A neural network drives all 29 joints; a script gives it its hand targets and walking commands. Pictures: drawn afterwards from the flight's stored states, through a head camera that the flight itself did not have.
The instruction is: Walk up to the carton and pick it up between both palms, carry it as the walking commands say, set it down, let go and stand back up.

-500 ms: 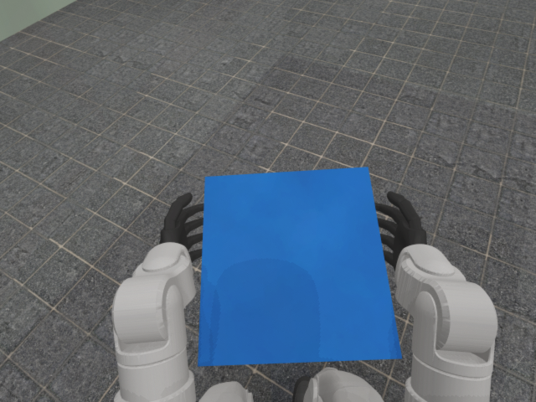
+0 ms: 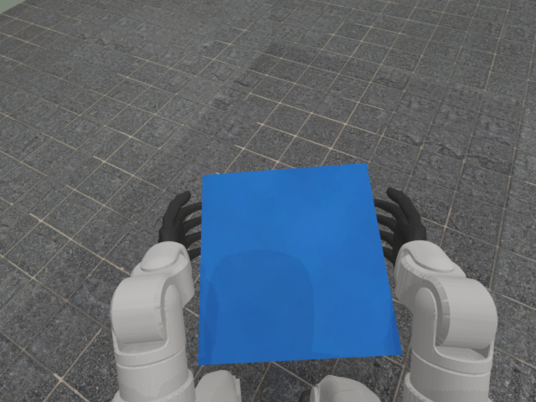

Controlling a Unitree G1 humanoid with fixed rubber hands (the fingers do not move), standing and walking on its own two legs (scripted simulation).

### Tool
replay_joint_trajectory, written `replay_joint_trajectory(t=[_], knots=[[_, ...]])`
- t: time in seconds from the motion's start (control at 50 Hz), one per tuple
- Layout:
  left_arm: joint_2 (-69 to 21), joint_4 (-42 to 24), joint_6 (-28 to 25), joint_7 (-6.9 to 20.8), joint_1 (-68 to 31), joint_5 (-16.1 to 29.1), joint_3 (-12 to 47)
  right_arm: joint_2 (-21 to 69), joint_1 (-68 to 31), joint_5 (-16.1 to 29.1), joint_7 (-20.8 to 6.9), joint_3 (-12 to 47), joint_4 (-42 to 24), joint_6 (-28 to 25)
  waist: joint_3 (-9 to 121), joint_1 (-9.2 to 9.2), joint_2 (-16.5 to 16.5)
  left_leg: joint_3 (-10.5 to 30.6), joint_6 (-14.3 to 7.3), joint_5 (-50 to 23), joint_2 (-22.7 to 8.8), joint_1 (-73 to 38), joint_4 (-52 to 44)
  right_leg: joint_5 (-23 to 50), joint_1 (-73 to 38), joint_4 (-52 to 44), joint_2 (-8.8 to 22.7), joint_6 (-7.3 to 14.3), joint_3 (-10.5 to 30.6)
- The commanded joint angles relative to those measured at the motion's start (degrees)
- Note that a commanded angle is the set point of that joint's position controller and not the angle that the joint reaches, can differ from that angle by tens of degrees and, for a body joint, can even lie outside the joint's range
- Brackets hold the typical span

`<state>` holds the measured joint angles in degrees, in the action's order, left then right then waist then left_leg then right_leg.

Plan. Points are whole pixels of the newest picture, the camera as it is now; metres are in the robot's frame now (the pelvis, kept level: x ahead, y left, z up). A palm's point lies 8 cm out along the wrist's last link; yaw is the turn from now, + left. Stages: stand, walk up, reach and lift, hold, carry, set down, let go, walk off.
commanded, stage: carry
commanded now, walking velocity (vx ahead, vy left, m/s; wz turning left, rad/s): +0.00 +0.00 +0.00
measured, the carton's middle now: (289, 272) +0.28 +0.00 +0.02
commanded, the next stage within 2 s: none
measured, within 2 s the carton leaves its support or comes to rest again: neither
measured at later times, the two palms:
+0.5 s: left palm (191, 313) +0.19 +0.10 +0.13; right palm (480, 306) +0.19 -0.19 +0.13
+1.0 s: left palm (213, 332) +0.18 +0.08 +0.11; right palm (500, 327) +0.18 -0.21 +0.11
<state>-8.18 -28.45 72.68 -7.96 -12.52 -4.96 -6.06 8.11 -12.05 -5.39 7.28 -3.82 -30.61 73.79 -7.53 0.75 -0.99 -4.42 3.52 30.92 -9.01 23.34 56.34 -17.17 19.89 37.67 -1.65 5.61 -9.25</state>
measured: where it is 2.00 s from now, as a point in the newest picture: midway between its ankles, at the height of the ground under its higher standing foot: outside the picture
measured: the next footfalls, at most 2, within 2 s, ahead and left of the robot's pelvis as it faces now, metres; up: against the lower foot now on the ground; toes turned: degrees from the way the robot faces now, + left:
left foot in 0.36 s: -0.09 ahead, +0.04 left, +0.00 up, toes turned +9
right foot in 0.80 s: -0.01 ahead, -0.10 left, +0.00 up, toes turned -4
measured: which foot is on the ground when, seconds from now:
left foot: up 0.00-0.34, down 0.36-1.00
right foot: down 0.00-0.72, up 0.74-0.78, down 0.80-1.00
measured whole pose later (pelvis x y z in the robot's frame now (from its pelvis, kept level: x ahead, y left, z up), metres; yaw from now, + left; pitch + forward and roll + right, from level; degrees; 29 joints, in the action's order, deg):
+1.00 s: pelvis -0.09 -0.07 +0.01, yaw +3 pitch +3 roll +1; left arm -7.8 -21.5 71.3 -7.5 -10.1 -5.0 -4.6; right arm 7.5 -7.9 -5.4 8.0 -3.6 -26.6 73.0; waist 4.3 0.6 -0.1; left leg -6.7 -1.2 25.0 -1.0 15.6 35.5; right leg -12.8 20.3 29.8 -3.2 7.0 -9.1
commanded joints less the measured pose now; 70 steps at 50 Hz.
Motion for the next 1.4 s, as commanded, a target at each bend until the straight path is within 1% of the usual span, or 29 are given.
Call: replay_joint_trajectory(t=[0.0,0.04,0.12,0.24,0.3,0.34,0.38,0.4,0.42,0.46,0.5,0.56,0.6,0.62,0.66,0.68,0.7,0.74,0.76,0.78,0.8,0.82,0.86,0.88,0.98,1.06,1.14,1.24,1.38], knots=[[-50.44,-8.63,-0.87,7.74,-20.38,21.14,35.98,53.07,-27.72,24.85,-5.46,40.62,-11.97,-2.92,30.55,-1.76,6.89,-0.16,-1.32,-2.31,3.81,-0.57,12.89,16.78,-9.87,-15.69,15.84,1.11,10.85],[-50.45,-8.91,-0.94,8.18,-22.2,21.24,35.69,53.28,-28.34,24.58,-5.41,40.83,-10.61,-2.6,30.09,-1.46,7.21,-0.14,-1.61,-2.61,4.09,-0.77,8.6,6.67,-10.77,-18.58,15.15,-0.52,12.27],[-49.26,-6.91,-0.51,8.07,-23.78,20.57,34.87,50.55,-29.73,23.3,-4.9,39.68,-8.94,-1.76,27.93,-1.38,9.1,-1.74,-3.09,-0.21,6.48,-4.07,-1.98,-7.55,-8.29,-25.45,16.01,0.32,17.33],[-46.82,-2.6,-0.05,7.82,-20.5,18.53,33.72,48.39,-24.0,20.73,-4.58,36.64,-2.56,-1.26,28.6,-1.51,10.36,-4.44,-5.73,0.65,10.05,-11.03,-16.6,-2.86,-11.41,-31.22,15.71,-3.35,16.92],[-46.64,-2.88,-0.29,7.59,-18.45,17.99,33.86,48.64,-21.8,20.67,-4.66,36.11,-2.08,-1.54,32.39,-1.47,10.41,-6.52,-7.13,-1.0,11.0,-15.84,-27.51,2.0,-16.68,-31.33,13.16,-7.64,13.36],[-46.13,-2.12,-0.42,7.52,-17.74,17.22,33.77,48.54,-20.97,20.46,-4.78,35.6,-1.58,-1.9,34.08,-0.62,8.1,-8.78,-8.55,-6.08,11.27,-23.59,-40.94,5.15,-16.98,-29.58,8.78,-13.41,7.87],[-45.48,-1.86,-0.74,7.59,-17.92,16.53,33.84,48.95,-18.88,19.96,-4.99,34.75,-0.57,-2.57,32.37,0.08,1.37,2.79,-12.41,-2.91,2.52,-27.45,-45.68,12.07,-9.98,-22.45,3.0,-19.37,3.59],[-44.95,-1.06,-1.07,7.7,-16.24,15.99,33.57,48.57,-17.18,19.25,-5.32,34.23,-0.13,-3.19,31.04,-0.48,-5.52,10.49,-14.03,-2.81,-4.21,-23.16,-45.14,13.9,-9.52,-13.71,2.37,-18.35,3.97],[-45.11,0.5,-1.69,7.67,-16.86,15.81,32.77,49.02,-18.96,19.16,-5.59,33.87,0.14,-3.62,30.66,-1.48,-9.23,15.61,-14.29,-4.59,-8.77,-13.8,-41.42,7.06,-12.71,-3.34,5.32,-11.86,9.63],[-44.66,3.49,-2.69,7.75,-18.25,14.96,31.7,47.02,-22.1,18.35,-6.14,33.62,1.18,-3.84,27.5,-2.37,-5.42,8.56,-10.84,-3.89,-4.8,-3.77,-37.09,5.22,-15.91,-4.44,5.81,-7.39,10.61],[-43.46,4.45,-2.25,7.42,-19.33,14.86,30.94,45.74,-20.5,17.28,-5.71,32.02,3.73,-3.43,24.34,-2.4,0.61,2.74,-7.5,-3.02,3.05,-3.28,-32.77,7.33,-14.26,-18.14,8.44,-7.03,11.83],[-43.45,3.89,-1.78,7.46,-18.95,15.37,31.21,45.87,-21.48,18.22,-5.16,32.95,3.79,-3.29,25.82,-1.58,8.1,-3.16,-8.39,-0.24,9.03,-9.33,-25.95,-7.76,-10.16,-30.27,12.62,-10.98,16.25],[-43.98,3.47,-1.61,7.45,-18.99,15.86,31.44,46.34,-21.83,18.53,-4.71,33.82,2.9,-3.33,26.56,-0.69,12.1,-7.18,-8.94,0.76,10.1,-16.97,-24.52,-6.53,-4.88,-37.86,11.89,-17.55,13.63],[-44.25,2.01,-1.58,7.38,-19.55,16.38,32.05,47.01,-20.71,18.69,-4.5,33.83,2.94,-3.35,27.61,-0.42,12.5,-8.95,-8.98,0.62,10.02,-20.54,-28.8,0.57,-5.21,-37.82,10.18,-21.45,9.98],[-45.06,2.63,-1.66,7.17,-17.32,15.88,32.2,48.28,-17.15,19.1,-4.34,33.76,2.72,-3.72,30.41,1.26,5.7,-7.39,-11.21,-1.68,6.91,-25.22,-44.46,20.24,-8.67,-22.87,3.38,-28.29,2.24],[-45.47,2.79,-1.98,7.12,-16.61,15.61,31.93,48.22,-17.75,19.58,-4.48,34.12,1.58,-4.08,31.38,1.19,-5.69,3.21,-13.66,-3.24,-1.89,-24.45,-48.71,21.51,-8.48,-6.23,-0.21,-28.52,0.98],[-45.27,3.25,-2.22,7.23,-16.0,15.78,32.02,48.7,-19.57,19.65,-4.79,33.93,1.2,-4.6,30.07,-0.72,-17.73,16.91,-15.19,-5.31,-10.95,-10.74,-41.91,2.07,-11.04,13.07,5.35,-17.4,11.99],[-43.98,5.18,-3.15,7.68,-17.41,15.12,30.6,47.1,-23.7,18.52,-5.28,35.02,0.45,-4.25,25.66,-2.88,-8.16,10.4,-12.35,-0.82,-7.88,6.3,-36.94,-5.42,-16.53,9.46,5.5,-8.58,16.11],[-44.42,5.1,-3.41,7.6,-20.07,15.5,30.42,47.05,-26.19,18.45,-5.26,34.9,0.27,-4.27,21.45,-3.89,-0.98,2.55,-7.15,-2.24,-1.14,2.75,-28.92,0.24,-12.18,-11.1,7.9,-5.8,17.43],[-44.93,3.8,-3.37,7.2,-23.6,16.45,30.54,46.4,-26.84,18.32,-4.89,34.09,-0.04,-4.34,22.54,-2.62,5.93,-0.24,-5.74,-11.02,2.95,-4.61,-22.9,22.91,-11.24,-18.52,9.18,-6.19,15.38],[-44.77,3.42,-2.92,6.71,-21.5,16.74,30.55,45.95,-23.71,17.96,-4.3,33.34,0.93,-4.14,28.8,-1.83,9.21,1.02,-4.79,-12.88,3.89,-5.04,-15.98,55.81,-18.45,-12.71,14.62,-5.42,18.24],[-44.75,3.86,-2.54,6.47,-17.91,16.69,30.89,45.45,-21.53,18.36,-3.78,33.44,1.37,-3.75,31.2,-1.58,12.19,0.2,-4.35,-3.86,6.12,-1.26,-14.12,68.87,-23.64,-10.35,18.0,-5.57,21.21],[-43.76,1.77,-1.86,6.7,-15.86,16.91,31.77,45.91,-19.95,19.3,-3.65,35.32,0.83,-3.29,30.47,-0.87,11.08,-1.97,-6.39,-1.03,9.93,-6.35,-13.31,35.16,-15.23,-22.87,16.82,-11.78,22.42],[-44.45,0.24,-1.86,6.9,-17.03,17.58,32.03,46.89,-21.17,19.76,-3.68,36.2,-0.53,-3.43,28.96,-0.72,10.56,-1.77,-6.81,-1.91,10.02,-7.3,-15.4,25.12,-13.26,-26.12,15.98,-12.08,22.35],[-45.12,-0.42,-2.77,6.78,-16.6,18.16,32.47,47.73,-21.2,19.68,-4.01,36.18,-1.72,-3.9,34.02,-1.51,8.97,-3.91,-6.83,-6.53,9.73,-9.45,-28.08,37.8,-22.39,-20.71,13.48,-9.45,16.63],[-44.91,0.23,-3.62,6.66,-16.92,17.46,32.38,47.76,-21.23,19.11,-4.52,35.63,-1.72,-4.78,35.61,-1.33,5.79,-1.28,-8.17,-13.69,7.11,-16.14,-33.27,30.16,-18.54,-18.65,10.23,-10.07,13.02],[-44.3,3.88,-4.61,6.88,-17.9,16.45,31.69,46.91,-19.98,17.25,-5.26,33.56,2.36,-5.8,33.18,-1.43,1.89,3.91,-8.86,-15.17,3.82,-12.95,-29.2,15.68,-13.05,-17.62,10.52,-5.18,14.91],[-43.16,5.76,-5.72,6.87,-18.52,15.79,31.38,45.18,-19.24,16.01,-5.57,32.55,5.55,-6.76,30.78,-1.4,1.22,4.82,-9.66,-13.6,3.78,-10.03,-28.98,7.23,-10.35,-18.69,11.13,-2.77,16.06],[-42.39,9.75,-7.49,6.78,-19.28,14.46,30.38,43.37,-18.6,13.88,-6.05,30.11,9.9,-8.85,30.82,-1.11,-1.36,6.83,-10.24,-18.72,1.63,-10.38,-30.61,14.73,-10.23,-14.27,9.66,-1.6,13.63]])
